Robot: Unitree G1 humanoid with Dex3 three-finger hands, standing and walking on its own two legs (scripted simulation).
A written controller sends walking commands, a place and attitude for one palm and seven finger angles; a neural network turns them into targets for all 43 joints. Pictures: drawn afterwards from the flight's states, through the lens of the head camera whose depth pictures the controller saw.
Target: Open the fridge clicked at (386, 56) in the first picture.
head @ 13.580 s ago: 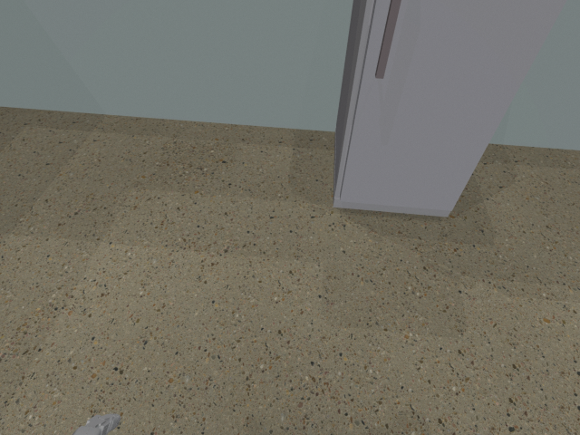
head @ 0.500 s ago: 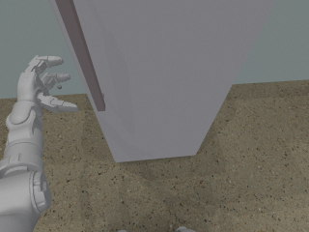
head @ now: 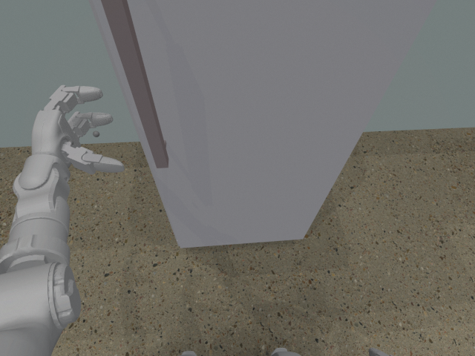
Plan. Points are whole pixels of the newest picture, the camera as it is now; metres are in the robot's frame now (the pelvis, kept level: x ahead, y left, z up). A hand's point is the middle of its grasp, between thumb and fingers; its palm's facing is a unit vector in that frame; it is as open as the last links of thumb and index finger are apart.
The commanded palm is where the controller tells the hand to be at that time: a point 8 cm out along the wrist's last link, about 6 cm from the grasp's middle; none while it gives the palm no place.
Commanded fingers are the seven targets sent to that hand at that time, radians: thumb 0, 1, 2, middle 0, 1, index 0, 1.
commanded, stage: move the hooked fingers beside the handle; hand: left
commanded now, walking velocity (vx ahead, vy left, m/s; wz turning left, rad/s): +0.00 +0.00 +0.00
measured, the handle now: (139, 70) +0.52 +0.16 +0.19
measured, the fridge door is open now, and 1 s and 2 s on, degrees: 0 0 0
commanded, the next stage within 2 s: feel for the door with the fingertips in 0.14 s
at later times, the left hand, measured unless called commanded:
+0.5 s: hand (118, 135) +0.45 +0.20 +0.11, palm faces +0.04 -1.00 +0.00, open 14.0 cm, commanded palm +0.42 +0.25 +0.11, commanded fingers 0.00 -0.50 0.30 -0.30 -1.20 -0.30 -1.20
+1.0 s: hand (126, 128) +0.46 +0.18 +0.12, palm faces +0.06 -1.00 -0.02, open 14.0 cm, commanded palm +0.43 +0.24 +0.11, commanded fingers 0.00 -0.50 0.30 -0.30 -1.20 -0.30 -1.20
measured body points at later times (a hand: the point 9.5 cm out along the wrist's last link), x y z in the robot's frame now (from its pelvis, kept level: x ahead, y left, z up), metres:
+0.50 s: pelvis +0.00 +0.00 +0.00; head +0.07 +0.01 +0.44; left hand +0.44 +0.25 +0.11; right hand +0.07 -0.26 -0.11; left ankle +0.00 +0.11 -0.71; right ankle +0.01 -0.12 -0.71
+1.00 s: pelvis +0.00 -0.01 +0.00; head +0.06 -0.01 +0.44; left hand +0.45 +0.24 +0.12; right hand +0.06 -0.28 -0.12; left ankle +0.00 +0.11 -0.71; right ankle +0.01 -0.12 -0.71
